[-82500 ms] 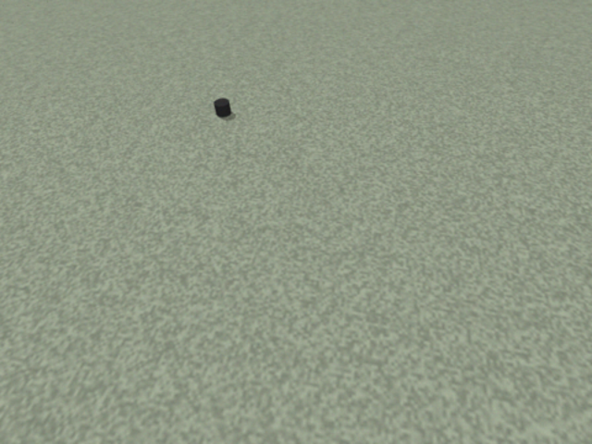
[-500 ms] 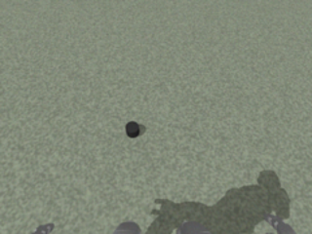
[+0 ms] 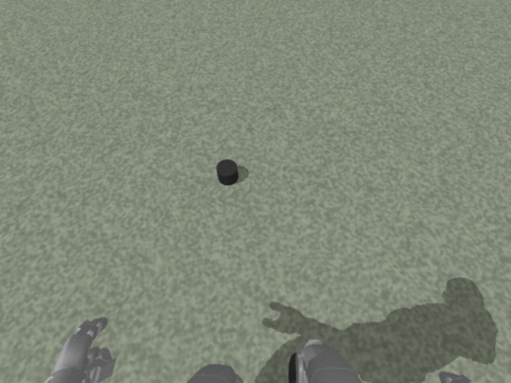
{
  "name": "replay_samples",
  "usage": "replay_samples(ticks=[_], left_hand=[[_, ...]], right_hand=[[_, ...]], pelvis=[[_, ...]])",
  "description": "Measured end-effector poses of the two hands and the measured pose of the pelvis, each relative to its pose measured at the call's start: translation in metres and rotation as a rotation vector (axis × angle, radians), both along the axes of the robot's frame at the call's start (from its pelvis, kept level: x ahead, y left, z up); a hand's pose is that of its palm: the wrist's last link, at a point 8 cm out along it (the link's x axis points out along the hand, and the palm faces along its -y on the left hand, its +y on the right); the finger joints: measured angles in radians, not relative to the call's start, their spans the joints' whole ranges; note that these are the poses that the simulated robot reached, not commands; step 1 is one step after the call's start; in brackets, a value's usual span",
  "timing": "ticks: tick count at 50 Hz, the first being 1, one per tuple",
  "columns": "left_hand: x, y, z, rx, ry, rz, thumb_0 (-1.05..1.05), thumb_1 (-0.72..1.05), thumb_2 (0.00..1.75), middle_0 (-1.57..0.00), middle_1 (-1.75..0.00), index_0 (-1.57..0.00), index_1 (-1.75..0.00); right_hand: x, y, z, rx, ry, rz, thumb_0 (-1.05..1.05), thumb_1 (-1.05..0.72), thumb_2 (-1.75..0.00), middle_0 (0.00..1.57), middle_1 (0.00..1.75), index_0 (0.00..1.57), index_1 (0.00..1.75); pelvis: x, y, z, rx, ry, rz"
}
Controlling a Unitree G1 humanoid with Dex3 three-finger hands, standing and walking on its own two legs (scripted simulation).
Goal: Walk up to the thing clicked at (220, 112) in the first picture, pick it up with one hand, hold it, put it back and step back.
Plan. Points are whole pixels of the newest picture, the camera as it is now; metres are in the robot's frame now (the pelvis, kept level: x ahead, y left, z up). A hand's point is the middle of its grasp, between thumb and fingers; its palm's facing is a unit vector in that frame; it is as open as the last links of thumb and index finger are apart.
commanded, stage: step back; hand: left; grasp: from above
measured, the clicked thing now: (227, 172) +0.95 +0.20 -0.71
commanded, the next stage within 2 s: stand in 1.48 s
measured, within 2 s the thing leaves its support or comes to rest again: neither
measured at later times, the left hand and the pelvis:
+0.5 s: hand out of the picture -0.10 +0.24 -0.11, palm faces -0.02 -0.87 -0.49, open 7.4 cm; pelvis -0.16 -0.05 +0.02, yaw -3 degrees
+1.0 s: hand out of the picture -0.13 +0.23 -0.13, palm faces +0.04 -0.91 -0.42, open 7.4 cm; pelvis -0.17 -0.05 +0.01, yaw +2 degrees
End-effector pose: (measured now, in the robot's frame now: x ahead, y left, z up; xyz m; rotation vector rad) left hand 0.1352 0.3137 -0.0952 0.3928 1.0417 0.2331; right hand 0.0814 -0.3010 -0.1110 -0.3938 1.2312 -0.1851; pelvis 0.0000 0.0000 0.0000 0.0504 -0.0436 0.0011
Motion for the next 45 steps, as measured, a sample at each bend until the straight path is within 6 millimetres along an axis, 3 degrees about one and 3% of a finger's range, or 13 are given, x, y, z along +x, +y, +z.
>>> replay_samples(ticks=[5,10,16,20,23,28,32,36,39,45], left_hand=[[-0.045,-0.011,-0.003,-0.046,0.057,0.016,0.01,0.9,0.89,-0.2,-0.3,-0.21,-0.29],[-0.098,-0.019,-0.002,-0.046,0.113,0.019,0.01,0.9,0.89,-0.2,-0.3,-0.21,-0.29],[-0.164,-0.034,-0.006,0.015,0.158,0.008,0.01,0.9,0.89,-0.2,-0.3,-0.21,-0.29],[-0.21,-0.044,0.009,0.033,0.171,0.028,0.01,0.9,0.89,-0.2,-0.3,-0.21,-0.3],[-0.234,-0.043,0.024,0.058,0.187,0.052,0.01,0.9,0.89,-0.21,-0.3,-0.21,-0.3],[-0.252,-0.034,0.035,0.087,0.132,0.068,0.01,0.9,0.89,-0.21,-0.3,-0.21,-0.3],[-0.266,-0.021,0.032,0.082,0.083,0.097,0.01,0.9,0.89,-0.21,-0.3,-0.21,-0.3],[-0.283,-0.008,0.02,0.057,0.101,0.12,0.01,0.9,0.89,-0.21,-0.3,-0.21,-0.3],[-0.291,-0.009,0.014,0.024,0.139,0.129,0.01,0.9,0.89,-0.2,-0.3,-0.21,-0.3],[-0.283,-0.022,0.01,-0.013,0.147,0.102,0.01,0.9,0.89,-0.2,-0.3,-0.21,-0.29]], right_hand=[[-0.031,-0.001,0.017,-0.002,-0.025,0.002,0.01,-0.9,-0.9,0.2,0.3,0.2,0.3],[-0.043,-0.015,0.028,-0.013,-0.099,0.006,0.01,-0.9,-0.9,0.2,0.3,0.2,0.3],[-0.066,-0.044,0.008,0.017,-0.179,-0.001,0.0,-0.9,-0.9,0.2,0.3,0.2,0.3],[-0.101,-0.049,0.002,0.049,-0.14,-0.037,0.01,-0.9,-0.9,0.2,0.3,0.2,0.3],[-0.13,-0.052,0.002,0.072,-0.113,-0.051,0.01,-0.9,-0.9,0.2,0.3,0.2,0.3],[-0.18,-0.054,-0.01,0.07,-0.014,-0.038,0.01,-0.9,-0.9,0.2,0.3,0.2,0.3],[-0.205,-0.048,-0.014,0.067,0.065,-0.002,0.01,-0.91,-0.9,0.2,0.3,0.2,0.3],[-0.211,-0.035,-0.006,0.064,0.053,0.009,0.01,-0.91,-0.9,0.2,0.3,0.2,0.3],[-0.212,-0.031,0.003,0.066,0.0,-0.004,0.01,-0.9,-0.9,0.2,0.3,0.2,0.3],[-0.204,-0.04,0.013,0.054,-0.033,-0.011,0.01,-0.9,-0.9,0.2,0.3,0.2,0.3]], pelvis=[[-0.03,-0.003,0.01,-0.053,-0.001,-0.01],[-0.063,-0.014,0.014,-0.06,0.021,-0.043],[-0.116,-0.033,-0.001,-0.075,0.0,-0.077],[-0.136,-0.042,0.005,-0.036,-0.002,-0.083],[-0.148,-0.044,0.014,-0.008,0.007,-0.071],[-0.169,-0.044,0.013,-0.024,0.012,-0.023],[-0.181,-0.04,0.009,-0.036,0.008,0.027],[-0.188,-0.032,0.008,-0.004,-0.011,0.031],[-0.187,-0.028,0.012,-0.018,-0.005,0.03],[-0.18,-0.037,0.015,-0.031,0.002,0.024]])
